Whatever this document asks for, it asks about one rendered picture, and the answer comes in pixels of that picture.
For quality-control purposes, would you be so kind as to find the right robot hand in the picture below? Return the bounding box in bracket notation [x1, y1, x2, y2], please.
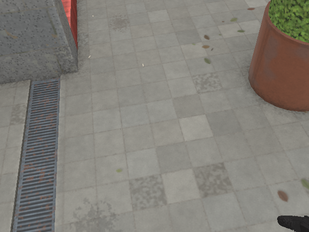
[277, 216, 309, 232]

